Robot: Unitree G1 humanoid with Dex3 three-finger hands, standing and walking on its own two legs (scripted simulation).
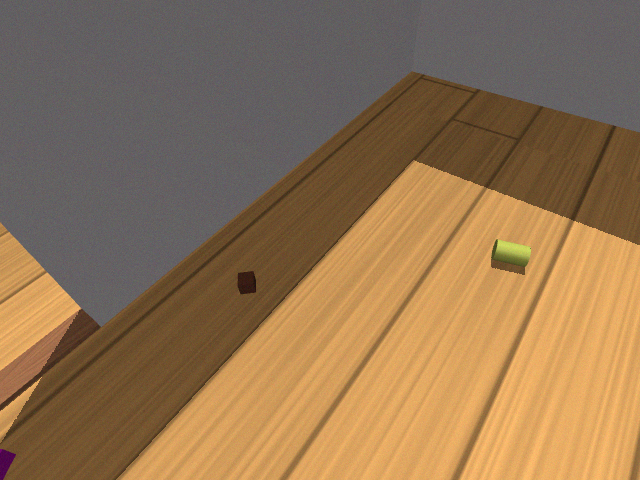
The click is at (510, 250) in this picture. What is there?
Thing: lying can
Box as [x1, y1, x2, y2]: [491, 239, 530, 266]
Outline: 495,241 491,255 492,259 522,266 526,265 530,254 529,246 497,239
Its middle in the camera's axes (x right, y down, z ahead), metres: +0.76 +0.06 +1.53
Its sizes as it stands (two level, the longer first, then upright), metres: 0.121 0.083 0.083
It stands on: the floor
